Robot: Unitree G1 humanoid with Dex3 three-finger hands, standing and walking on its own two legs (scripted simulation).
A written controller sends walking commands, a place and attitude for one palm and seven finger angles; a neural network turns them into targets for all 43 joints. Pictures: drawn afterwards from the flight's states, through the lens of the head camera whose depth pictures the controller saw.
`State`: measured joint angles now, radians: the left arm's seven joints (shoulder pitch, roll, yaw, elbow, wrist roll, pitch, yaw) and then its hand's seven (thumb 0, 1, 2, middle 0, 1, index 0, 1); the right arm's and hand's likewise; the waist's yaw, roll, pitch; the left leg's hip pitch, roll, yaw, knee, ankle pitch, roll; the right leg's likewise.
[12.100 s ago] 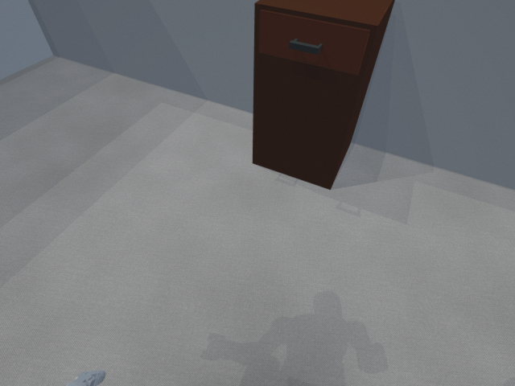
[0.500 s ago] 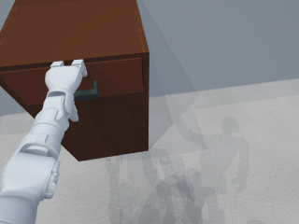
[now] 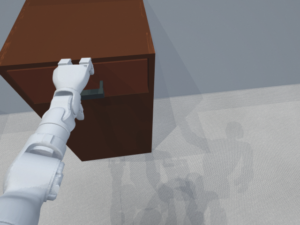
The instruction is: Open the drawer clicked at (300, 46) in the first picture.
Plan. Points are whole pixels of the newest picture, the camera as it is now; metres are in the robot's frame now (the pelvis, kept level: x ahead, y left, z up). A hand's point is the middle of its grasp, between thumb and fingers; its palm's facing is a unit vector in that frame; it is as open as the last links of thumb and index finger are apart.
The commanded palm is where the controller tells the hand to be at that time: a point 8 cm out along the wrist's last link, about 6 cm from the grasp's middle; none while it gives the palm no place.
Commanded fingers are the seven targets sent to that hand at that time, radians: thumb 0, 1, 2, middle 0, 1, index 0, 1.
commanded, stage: move the hooked fingers above the handle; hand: left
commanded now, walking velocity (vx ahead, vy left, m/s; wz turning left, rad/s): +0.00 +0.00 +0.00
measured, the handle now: (86, 89) +0.54 +0.20 -0.01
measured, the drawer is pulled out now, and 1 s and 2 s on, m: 0.00 0.00 0.00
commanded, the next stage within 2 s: none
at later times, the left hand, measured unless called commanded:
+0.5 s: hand (79, 88) +0.50 +0.20 +0.05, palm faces +0.00 -0.01 -1.00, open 13.8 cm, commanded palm +0.47 +0.21 +0.11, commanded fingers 0.00 -0.50 0.30 -0.30 -1.20 -0.30 -1.20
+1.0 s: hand (76, 91) +0.48 +0.20 +0.05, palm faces +0.01 -0.02 -1.00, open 13.9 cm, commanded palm +0.47 +0.21 +0.11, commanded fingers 0.00 -0.50 0.30 -0.30 -1.20 -0.30 -1.20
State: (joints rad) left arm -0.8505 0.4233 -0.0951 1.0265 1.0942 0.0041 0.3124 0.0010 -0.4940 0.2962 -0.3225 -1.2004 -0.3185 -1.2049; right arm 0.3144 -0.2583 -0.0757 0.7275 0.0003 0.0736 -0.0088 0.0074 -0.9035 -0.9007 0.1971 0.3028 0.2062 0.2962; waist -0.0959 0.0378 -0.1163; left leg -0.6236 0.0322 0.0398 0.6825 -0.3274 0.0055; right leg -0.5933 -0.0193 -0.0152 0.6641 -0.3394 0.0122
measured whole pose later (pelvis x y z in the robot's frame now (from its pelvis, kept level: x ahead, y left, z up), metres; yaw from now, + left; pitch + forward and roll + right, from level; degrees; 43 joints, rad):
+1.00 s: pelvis +0.01 +0.00 +0.00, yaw +0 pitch +16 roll -1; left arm -0.81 0.44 -0.07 0.99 1.09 -0.04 0.31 0.00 -0.49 0.30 -0.32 -1.20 -0.32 -1.21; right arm 0.31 -0.26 -0.08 0.73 0.00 0.08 -0.01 0.01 -0.90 -0.90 0.20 0.30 0.21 0.30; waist -0.09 0.04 -0.12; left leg -0.63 0.03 0.04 0.70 -0.34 0.00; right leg -0.60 -0.02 -0.02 0.67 -0.35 0.01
